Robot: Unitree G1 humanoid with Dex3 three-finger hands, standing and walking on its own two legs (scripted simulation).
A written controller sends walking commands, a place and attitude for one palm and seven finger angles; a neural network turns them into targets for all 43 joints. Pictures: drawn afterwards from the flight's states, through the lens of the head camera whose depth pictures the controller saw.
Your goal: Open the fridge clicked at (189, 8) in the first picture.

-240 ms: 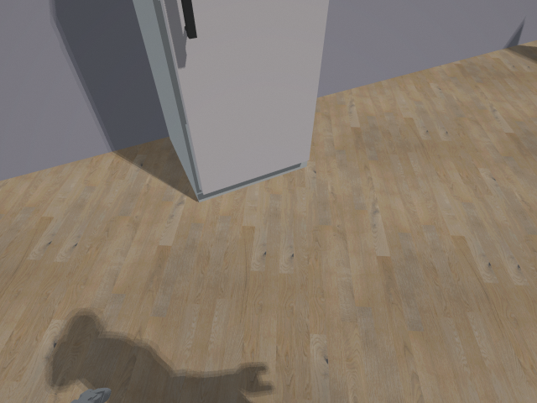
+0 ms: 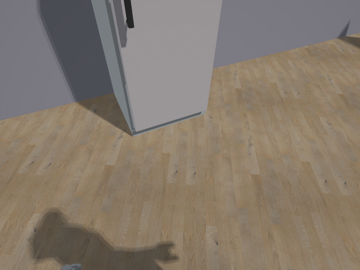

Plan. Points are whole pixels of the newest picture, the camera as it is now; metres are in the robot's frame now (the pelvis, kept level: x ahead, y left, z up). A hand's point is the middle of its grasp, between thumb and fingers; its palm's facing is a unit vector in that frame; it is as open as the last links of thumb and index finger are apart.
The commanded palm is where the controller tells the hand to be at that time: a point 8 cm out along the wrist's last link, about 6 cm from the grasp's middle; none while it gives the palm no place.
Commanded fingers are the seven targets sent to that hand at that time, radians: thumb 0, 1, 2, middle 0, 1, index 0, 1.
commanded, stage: stand and wait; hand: left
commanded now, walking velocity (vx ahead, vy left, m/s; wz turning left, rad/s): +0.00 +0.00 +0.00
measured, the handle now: out of the picture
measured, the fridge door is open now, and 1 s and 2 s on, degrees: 0 0 0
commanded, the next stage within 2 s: look at it before walking up in 0.58 s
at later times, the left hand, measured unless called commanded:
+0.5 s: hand out of the picture +0.07 +0.25 -0.15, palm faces -0.02 -0.94 -0.34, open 7.4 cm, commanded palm none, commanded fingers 0.00 0.90 0.90 -0.20 -0.30 -0.20 -0.30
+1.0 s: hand out of the picture +0.06 +0.25 -0.15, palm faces -0.02 -0.94 -0.33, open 7.4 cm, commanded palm none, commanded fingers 0.00 0.90 0.90 -0.20 -0.30 -0.20 -0.30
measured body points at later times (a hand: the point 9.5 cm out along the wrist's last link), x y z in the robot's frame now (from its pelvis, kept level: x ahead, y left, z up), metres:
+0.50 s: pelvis -0.01 +0.00 +0.00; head -0.01 +0.00 +0.45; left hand +0.07 +0.30 -0.13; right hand +0.07 -0.30 -0.13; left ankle +0.00 +0.13 -0.74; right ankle +0.00 -0.12 -0.74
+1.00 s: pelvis -0.01 +0.00 +0.01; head +0.00 +0.00 +0.46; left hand +0.07 +0.30 -0.13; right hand +0.07 -0.30 -0.12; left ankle +0.00 +0.13 -0.74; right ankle +0.00 -0.12 -0.74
